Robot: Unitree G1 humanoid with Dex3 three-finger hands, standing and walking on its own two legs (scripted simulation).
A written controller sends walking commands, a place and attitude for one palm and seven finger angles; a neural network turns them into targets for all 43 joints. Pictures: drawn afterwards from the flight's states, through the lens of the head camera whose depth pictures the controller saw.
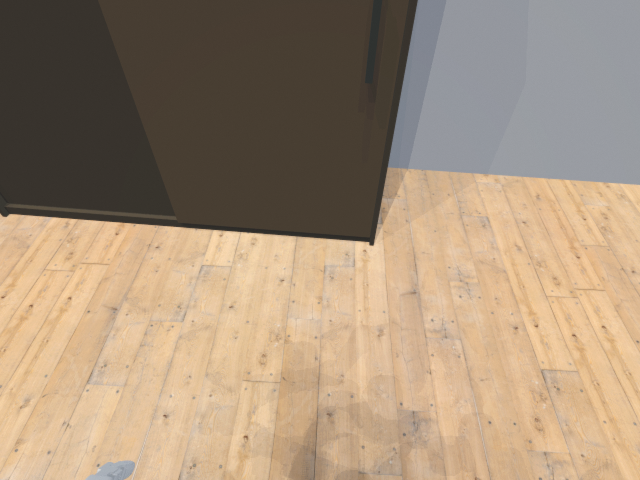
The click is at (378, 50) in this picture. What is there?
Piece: wardrobe's sliding door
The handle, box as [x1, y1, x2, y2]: [365, 0, 381, 83]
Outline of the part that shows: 381,0 373,1 365,82 370,83 372,80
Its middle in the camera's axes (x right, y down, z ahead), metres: +0.14 -0.55 +1.01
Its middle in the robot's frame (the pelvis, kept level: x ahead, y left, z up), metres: +1.14 -0.07 +0.11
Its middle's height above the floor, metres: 0.88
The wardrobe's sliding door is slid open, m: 0.00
